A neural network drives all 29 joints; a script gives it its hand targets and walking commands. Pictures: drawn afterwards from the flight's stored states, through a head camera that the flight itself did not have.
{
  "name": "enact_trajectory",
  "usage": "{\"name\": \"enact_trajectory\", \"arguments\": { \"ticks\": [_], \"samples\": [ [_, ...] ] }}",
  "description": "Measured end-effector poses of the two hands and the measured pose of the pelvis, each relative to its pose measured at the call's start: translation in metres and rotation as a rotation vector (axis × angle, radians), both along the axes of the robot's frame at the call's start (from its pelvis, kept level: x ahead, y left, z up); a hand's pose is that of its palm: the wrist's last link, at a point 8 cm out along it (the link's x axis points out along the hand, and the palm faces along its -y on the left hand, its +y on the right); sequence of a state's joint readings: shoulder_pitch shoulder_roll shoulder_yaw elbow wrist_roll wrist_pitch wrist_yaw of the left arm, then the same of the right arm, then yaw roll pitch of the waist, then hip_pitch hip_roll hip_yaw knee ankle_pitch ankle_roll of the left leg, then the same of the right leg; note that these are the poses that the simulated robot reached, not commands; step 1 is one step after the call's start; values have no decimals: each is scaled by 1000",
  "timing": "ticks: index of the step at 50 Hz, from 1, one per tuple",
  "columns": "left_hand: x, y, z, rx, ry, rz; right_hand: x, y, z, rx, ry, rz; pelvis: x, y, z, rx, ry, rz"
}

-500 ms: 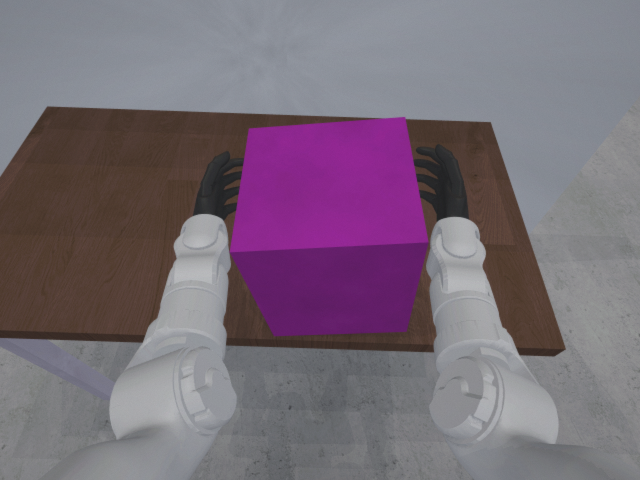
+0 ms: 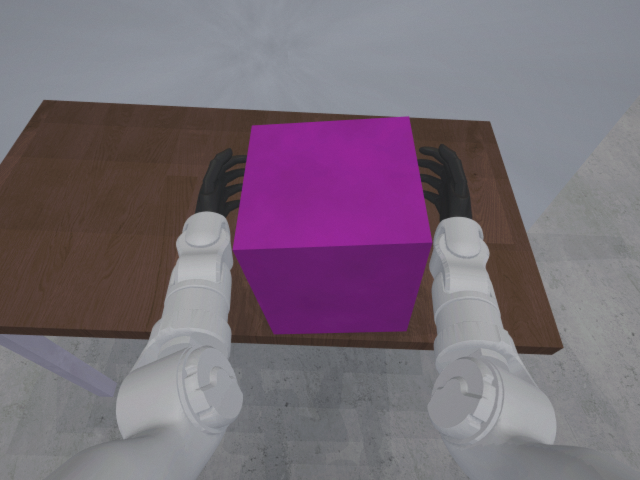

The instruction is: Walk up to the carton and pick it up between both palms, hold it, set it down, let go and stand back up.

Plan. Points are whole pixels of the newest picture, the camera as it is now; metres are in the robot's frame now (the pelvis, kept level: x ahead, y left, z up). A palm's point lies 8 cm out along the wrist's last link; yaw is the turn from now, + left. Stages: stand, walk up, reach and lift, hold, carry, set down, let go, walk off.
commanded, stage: set down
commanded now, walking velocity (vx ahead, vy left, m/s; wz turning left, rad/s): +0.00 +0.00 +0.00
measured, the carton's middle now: (334, 235) +0.44 +0.00 +0.00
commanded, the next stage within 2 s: none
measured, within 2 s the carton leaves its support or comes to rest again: rests again in 0.74 s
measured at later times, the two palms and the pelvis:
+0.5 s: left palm (215, 212) +0.42 +0.16 +0.06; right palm (453, 211) +0.42 -0.14 +0.08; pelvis +0.00 +0.00 +0.00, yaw +0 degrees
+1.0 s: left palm (221, 211) +0.43 +0.15 +0.06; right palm (457, 221) +0.41 -0.15 +0.07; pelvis +0.00 +0.00 +0.00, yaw +0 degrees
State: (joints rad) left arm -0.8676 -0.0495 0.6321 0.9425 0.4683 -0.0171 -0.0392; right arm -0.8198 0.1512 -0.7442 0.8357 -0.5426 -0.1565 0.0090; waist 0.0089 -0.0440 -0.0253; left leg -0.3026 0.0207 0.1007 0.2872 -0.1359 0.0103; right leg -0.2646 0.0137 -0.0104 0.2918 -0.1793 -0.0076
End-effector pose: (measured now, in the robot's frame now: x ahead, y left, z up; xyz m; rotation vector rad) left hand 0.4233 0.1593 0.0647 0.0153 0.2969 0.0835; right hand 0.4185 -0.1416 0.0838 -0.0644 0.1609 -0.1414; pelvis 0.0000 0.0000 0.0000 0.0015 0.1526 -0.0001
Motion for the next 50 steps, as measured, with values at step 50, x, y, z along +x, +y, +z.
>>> {"name": "enact_trajectory", "arguments": {
  "ticks": [50],
  "samples": [
    [3, -9, -3, -12, -44, -18, -8, -9, -11, -20, 19, -23, -4, -3, -1, 3, 17, -4]
  ]
}}
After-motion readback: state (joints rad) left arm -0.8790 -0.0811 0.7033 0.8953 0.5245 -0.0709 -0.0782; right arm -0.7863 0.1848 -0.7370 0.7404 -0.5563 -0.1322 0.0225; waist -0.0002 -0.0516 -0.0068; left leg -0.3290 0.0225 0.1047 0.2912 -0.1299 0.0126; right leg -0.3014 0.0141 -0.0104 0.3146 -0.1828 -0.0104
